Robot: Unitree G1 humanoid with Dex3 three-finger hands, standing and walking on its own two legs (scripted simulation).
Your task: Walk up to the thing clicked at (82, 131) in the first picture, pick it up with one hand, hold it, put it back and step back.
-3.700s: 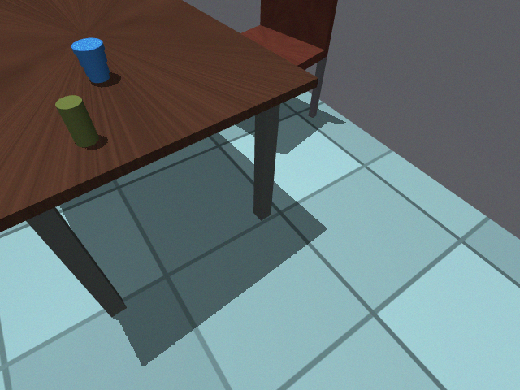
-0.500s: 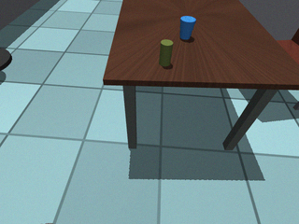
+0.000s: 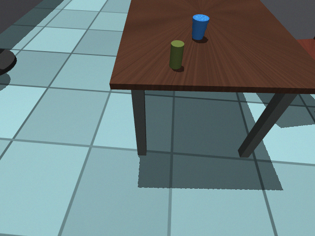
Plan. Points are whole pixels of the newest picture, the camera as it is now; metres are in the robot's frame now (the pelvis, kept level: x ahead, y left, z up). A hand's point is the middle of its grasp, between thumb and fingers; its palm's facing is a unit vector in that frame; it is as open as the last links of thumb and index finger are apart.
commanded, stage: stand
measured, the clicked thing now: (176, 55) +0.81 -0.05 +0.01
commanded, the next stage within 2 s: none
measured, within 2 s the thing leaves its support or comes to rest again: neither
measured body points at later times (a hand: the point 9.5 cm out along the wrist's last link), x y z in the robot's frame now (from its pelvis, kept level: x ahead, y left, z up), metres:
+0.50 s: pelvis +0.00 -0.01 +0.00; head +0.01 -0.01 +0.45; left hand +0.08 +0.30 -0.13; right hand +0.08 -0.31 -0.13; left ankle +0.01 +0.13 -0.75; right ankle -0.01 -0.14 -0.75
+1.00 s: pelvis +0.00 -0.01 +0.00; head +0.01 -0.01 +0.45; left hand +0.07 +0.30 -0.13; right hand +0.06 -0.31 -0.13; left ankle +0.01 +0.13 -0.75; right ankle -0.01 -0.14 -0.75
